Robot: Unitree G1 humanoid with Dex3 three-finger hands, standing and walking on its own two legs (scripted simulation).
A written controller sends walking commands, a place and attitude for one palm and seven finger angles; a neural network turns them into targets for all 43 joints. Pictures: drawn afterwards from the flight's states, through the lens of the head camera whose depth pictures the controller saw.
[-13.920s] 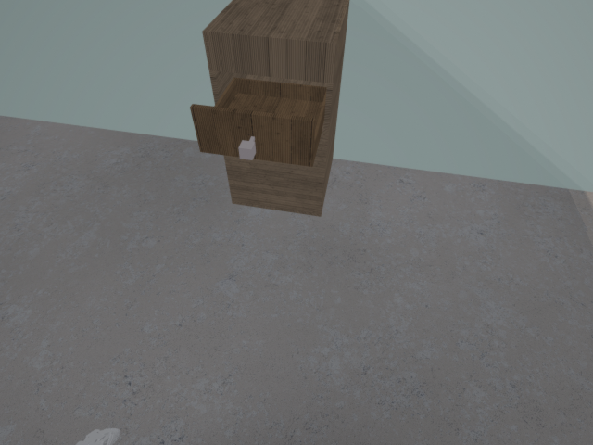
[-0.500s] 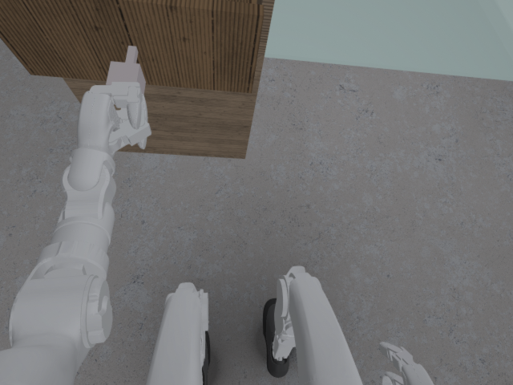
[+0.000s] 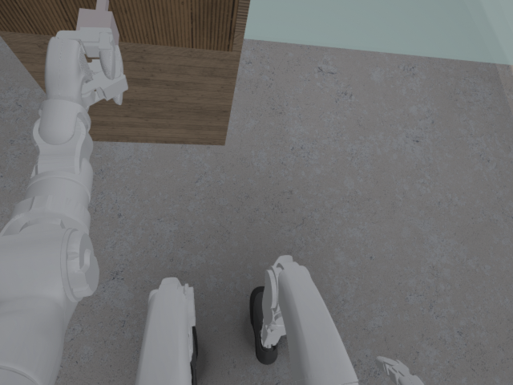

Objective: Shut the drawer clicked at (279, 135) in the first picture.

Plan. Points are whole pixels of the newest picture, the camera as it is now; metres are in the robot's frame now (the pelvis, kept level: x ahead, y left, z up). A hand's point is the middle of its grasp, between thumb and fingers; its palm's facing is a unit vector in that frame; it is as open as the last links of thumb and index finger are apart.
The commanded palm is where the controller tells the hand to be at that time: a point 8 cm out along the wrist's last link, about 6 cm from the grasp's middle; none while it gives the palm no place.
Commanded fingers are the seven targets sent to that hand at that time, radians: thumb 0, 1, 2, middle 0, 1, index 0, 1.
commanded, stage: push the drawer shut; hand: left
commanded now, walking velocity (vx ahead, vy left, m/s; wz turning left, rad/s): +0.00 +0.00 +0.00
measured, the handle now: (100, 21) +0.63 +0.17 +0.02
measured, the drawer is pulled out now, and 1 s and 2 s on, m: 0.05 0.00 0.00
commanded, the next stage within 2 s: pull the fist back off the drawer in 0.64 s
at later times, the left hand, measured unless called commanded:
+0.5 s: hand (120, 46) +0.60 +0.15 +0.02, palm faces -0.07 -0.99 -0.08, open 3.0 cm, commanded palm +0.62 +0.14 +0.03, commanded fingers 0.00 0.90 0.90 -1.40 -1.60 -1.40 -1.60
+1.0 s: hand (119, 44) +0.60 +0.15 +0.02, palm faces -0.07 -0.99 -0.08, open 3.0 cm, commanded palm +0.62 +0.14 +0.03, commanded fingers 0.00 0.90 0.90 -1.40 -1.60 -1.40 -1.60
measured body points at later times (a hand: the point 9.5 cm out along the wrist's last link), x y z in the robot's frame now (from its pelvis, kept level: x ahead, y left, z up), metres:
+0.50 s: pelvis -0.01 +0.00 -0.01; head +0.23 +0.06 +0.37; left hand +0.60 +0.20 +0.02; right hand -0.01 -0.26 -0.11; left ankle +0.05 +0.10 -0.52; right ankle +0.11 -0.12 -0.52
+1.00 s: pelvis -0.03 +0.01 -0.02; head +0.21 +0.07 +0.36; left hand +0.60 +0.20 +0.03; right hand -0.04 -0.25 -0.10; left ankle +0.05 +0.10 -0.52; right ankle +0.11 -0.12 -0.52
